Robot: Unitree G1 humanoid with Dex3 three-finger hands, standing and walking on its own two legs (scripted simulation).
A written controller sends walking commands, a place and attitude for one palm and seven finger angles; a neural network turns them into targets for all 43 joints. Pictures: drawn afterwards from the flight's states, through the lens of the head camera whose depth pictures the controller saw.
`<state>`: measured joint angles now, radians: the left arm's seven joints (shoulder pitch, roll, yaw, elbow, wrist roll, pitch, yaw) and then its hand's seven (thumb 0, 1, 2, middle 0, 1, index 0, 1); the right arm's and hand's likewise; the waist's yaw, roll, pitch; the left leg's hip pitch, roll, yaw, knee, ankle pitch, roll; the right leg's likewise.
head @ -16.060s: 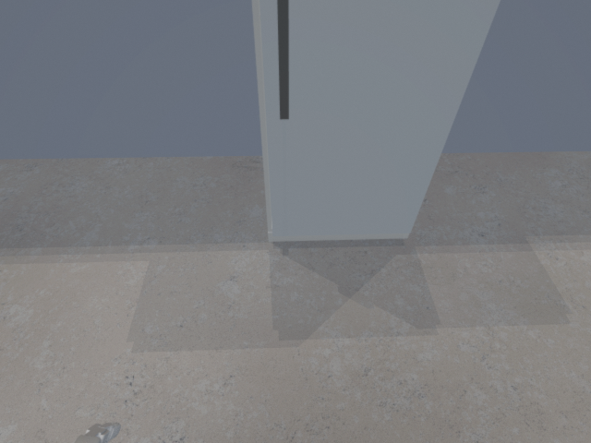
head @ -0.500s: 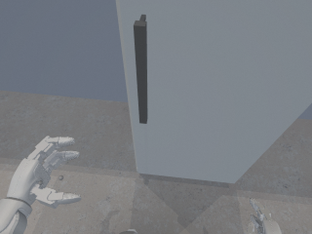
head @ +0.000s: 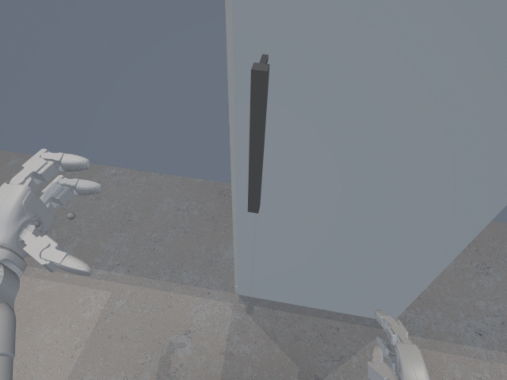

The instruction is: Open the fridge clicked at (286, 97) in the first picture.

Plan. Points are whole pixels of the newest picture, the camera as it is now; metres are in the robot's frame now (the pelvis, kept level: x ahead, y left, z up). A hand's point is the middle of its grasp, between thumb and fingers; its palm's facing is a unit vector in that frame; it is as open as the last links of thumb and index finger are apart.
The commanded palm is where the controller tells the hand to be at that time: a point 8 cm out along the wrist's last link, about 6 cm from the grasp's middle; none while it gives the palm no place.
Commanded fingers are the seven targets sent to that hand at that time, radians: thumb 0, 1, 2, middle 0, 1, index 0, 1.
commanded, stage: raise the hand to about handle height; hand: left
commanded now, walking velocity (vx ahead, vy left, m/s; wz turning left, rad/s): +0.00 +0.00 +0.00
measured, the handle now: (258, 145) +0.52 +0.05 +0.10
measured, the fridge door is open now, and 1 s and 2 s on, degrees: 0 0 0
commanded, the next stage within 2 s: move the hooked fingers beside the handle in 0.50 s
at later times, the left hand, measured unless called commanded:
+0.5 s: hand (102, 219) +0.28 +0.25 +0.14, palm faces +0.01 -1.00 -0.08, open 14.0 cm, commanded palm +0.25 +0.29 +0.15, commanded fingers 0.00 -0.50 0.30 -0.30 -1.20 -0.30 -1.20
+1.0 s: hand (143, 194) +0.33 +0.21 +0.14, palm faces -0.05 -1.00 -0.04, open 14.0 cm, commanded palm +0.30 +0.26 +0.14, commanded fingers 0.00 -0.50 0.30 -0.30 -1.20 -0.30 -1.20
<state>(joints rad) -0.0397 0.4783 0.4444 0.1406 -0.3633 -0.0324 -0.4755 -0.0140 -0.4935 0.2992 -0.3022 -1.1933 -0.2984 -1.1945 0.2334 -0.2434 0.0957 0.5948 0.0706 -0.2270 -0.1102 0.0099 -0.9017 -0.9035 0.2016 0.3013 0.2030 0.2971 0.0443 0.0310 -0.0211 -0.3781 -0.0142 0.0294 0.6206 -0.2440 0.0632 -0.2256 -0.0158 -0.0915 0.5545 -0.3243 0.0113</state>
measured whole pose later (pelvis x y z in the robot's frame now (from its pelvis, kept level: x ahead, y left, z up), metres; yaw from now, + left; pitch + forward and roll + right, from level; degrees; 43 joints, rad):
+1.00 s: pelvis +0.02 -0.04 +0.00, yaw -1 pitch +2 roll +0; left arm -0.13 0.43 0.41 0.31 -0.36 -0.03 -0.49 -0.01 -0.50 0.30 -0.30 -1.20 -0.30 -1.20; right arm 0.25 -0.28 0.04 0.62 0.08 -0.21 -0.11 0.01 -0.90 -0.90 0.20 0.30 0.20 0.30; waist 0.01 0.05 -0.05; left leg -0.36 0.02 0.04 0.59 -0.26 0.01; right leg -0.24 0.02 -0.08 0.57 -0.36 -0.03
